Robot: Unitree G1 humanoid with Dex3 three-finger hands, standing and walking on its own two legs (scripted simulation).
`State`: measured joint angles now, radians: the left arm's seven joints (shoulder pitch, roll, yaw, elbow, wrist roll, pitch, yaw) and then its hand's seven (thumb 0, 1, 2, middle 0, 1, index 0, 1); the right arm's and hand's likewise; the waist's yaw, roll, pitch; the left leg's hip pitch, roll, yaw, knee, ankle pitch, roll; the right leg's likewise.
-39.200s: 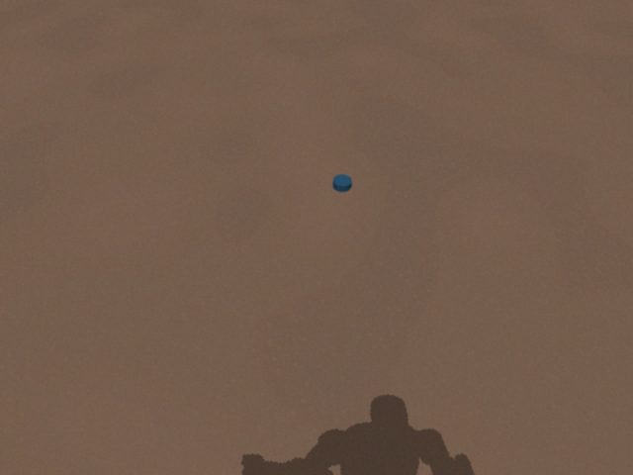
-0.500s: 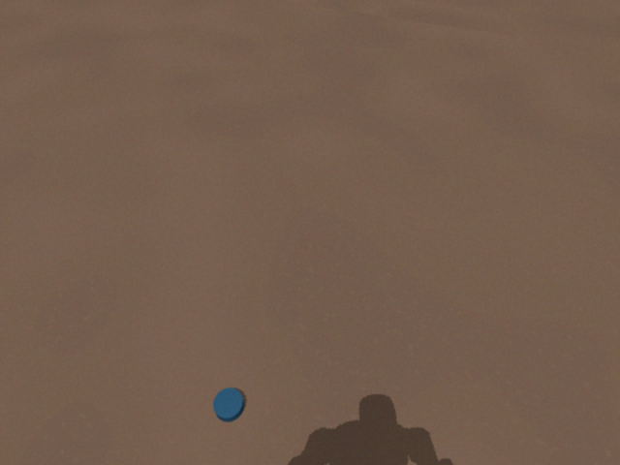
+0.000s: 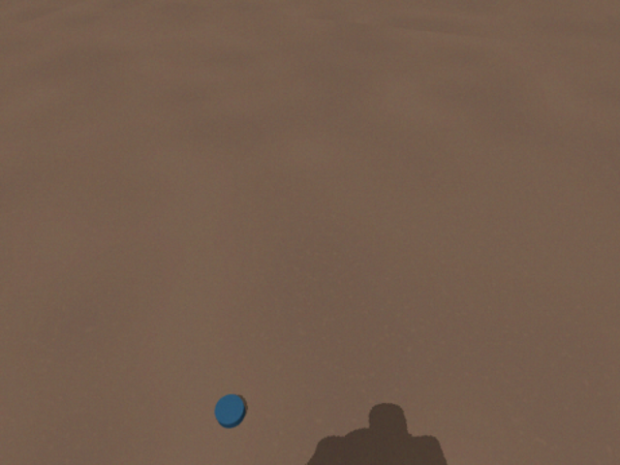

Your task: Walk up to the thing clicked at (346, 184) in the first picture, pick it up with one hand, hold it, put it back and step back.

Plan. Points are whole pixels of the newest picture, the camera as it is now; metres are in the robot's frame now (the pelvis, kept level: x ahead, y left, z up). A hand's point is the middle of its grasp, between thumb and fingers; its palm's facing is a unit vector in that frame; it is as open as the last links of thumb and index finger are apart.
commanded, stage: stand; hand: left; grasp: from above
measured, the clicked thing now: (230, 411) +0.47 +0.27 -0.76
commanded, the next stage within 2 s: step back in 1.46 s
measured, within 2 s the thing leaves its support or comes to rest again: neither
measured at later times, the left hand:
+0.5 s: hand out of the picture +0.06 +0.20 -0.17, palm faces +0.00 -0.96 -0.27, open 7.4 cm
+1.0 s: hand out of the picture +0.04 +0.19 -0.18, palm faces +0.00 -0.97 -0.23, open 7.4 cm
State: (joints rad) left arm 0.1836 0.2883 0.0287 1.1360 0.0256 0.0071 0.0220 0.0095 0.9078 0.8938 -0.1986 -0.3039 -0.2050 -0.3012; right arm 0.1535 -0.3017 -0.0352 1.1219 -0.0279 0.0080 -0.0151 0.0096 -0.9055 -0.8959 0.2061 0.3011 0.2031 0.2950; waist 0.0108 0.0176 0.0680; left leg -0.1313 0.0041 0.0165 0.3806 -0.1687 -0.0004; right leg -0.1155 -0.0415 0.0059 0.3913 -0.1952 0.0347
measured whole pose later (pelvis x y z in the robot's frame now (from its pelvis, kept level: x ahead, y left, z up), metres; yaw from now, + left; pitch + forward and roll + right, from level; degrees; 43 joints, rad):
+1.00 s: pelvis +0.02 +0.00 +0.00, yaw -1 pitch -3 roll +0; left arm 0.20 0.19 0.02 1.16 0.02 0.02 0.03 0.01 0.91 0.89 -0.20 -0.30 -0.20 -0.30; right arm 0.20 -0.20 -0.02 1.17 -0.02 0.01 -0.03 0.01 -0.91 -0.90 0.20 0.30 0.20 0.29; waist 0.00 0.00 0.05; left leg -0.13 0.02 0.04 0.39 -0.20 -0.01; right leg -0.13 -0.02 0.03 0.39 -0.21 0.03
